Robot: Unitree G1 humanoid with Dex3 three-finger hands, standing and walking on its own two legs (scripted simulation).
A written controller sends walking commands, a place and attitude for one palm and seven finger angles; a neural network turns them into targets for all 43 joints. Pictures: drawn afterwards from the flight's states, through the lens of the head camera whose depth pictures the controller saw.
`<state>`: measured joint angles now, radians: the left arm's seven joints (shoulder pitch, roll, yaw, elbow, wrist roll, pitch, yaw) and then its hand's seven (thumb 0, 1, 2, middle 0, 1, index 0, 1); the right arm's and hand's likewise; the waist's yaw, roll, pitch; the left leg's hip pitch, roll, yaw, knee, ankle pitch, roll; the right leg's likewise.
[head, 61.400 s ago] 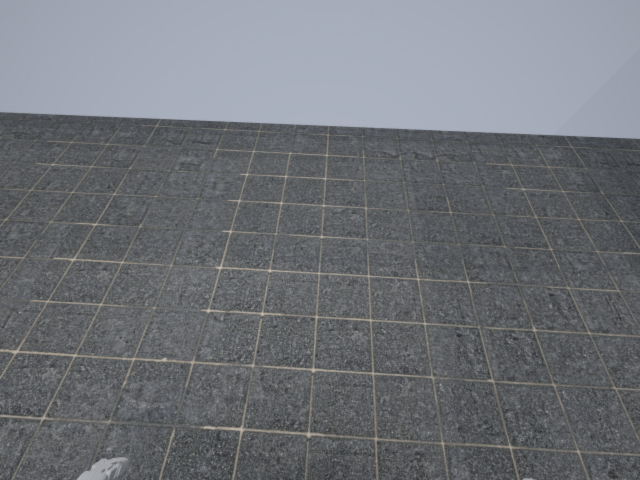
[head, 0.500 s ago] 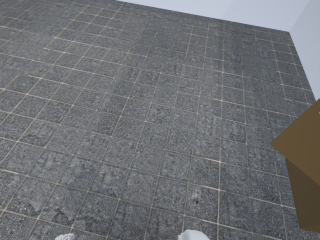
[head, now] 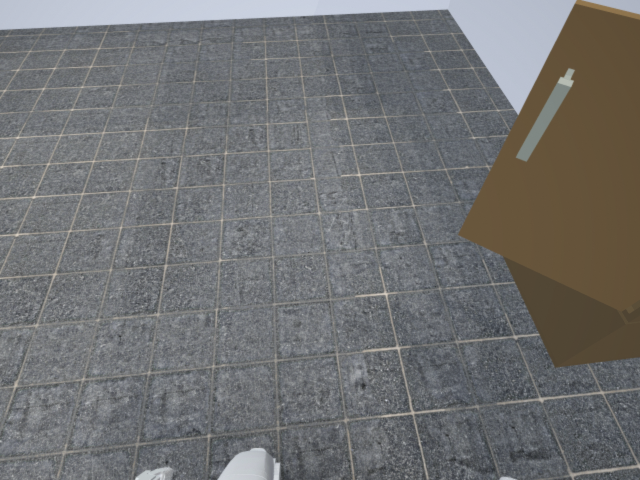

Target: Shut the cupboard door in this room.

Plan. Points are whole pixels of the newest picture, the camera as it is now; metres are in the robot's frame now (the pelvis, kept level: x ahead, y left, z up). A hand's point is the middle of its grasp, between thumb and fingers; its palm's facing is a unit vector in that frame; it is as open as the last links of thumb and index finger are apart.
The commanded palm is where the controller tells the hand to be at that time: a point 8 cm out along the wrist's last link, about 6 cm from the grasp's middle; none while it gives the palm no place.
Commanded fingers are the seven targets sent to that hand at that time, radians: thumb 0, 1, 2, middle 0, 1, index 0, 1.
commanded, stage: turn to face it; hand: left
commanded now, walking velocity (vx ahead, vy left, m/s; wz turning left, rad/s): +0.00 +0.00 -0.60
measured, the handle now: (545, 116) +0.70 -0.36 +0.04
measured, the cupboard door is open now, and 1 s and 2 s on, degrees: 50 50 50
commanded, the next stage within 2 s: take the last steps up to it in 0.78 s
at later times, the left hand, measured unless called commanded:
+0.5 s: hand (186, 433) +0.19 +0.21 -0.16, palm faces -0.30 -0.93 -0.23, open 7.4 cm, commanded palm none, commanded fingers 0.00 0.90 0.90 -0.20 -0.30 -0.20 -0.30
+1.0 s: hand (215, 435) +0.19 +0.18 -0.18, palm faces -0.43 -0.89 -0.16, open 7.4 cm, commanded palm none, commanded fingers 0.00 0.90 0.90 -0.20 -0.30 -0.20 -0.30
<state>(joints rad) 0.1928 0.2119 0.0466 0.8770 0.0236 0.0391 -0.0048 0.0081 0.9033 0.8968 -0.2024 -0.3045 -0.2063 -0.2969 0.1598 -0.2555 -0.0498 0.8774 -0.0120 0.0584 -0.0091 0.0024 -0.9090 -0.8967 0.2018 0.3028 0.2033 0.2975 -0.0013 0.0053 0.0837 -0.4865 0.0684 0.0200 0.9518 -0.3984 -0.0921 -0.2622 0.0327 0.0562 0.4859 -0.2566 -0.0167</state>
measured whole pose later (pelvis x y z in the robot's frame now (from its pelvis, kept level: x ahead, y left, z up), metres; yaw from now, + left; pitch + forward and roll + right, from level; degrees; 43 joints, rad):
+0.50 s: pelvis +0.02 +0.04 +0.00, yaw -19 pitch +1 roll -3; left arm 0.14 0.27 0.08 0.89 0.02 0.09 -0.03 0.01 0.91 0.90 -0.20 -0.30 -0.20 -0.30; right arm 0.26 -0.21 -0.03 0.90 -0.03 0.02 -0.02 0.00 -0.90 -0.90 0.21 0.30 0.21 0.30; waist -0.02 0.01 0.08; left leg -0.21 0.14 0.25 0.52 -0.31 0.01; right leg -0.40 -0.04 -0.05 0.85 -0.42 0.05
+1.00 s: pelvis +0.05 +0.04 -0.01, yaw -28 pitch +1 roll -2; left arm 0.22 0.21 0.06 0.96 0.02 0.07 -0.01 0.01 0.90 0.90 -0.20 -0.30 -0.21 -0.30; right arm 0.24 -0.18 -0.01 0.93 -0.03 0.01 -0.02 0.00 -0.91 -0.90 0.20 0.30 0.20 0.30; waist -0.01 -0.04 0.02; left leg -0.30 0.05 0.08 0.60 -0.31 0.02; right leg -0.34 0.02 0.04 0.79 -0.47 0.01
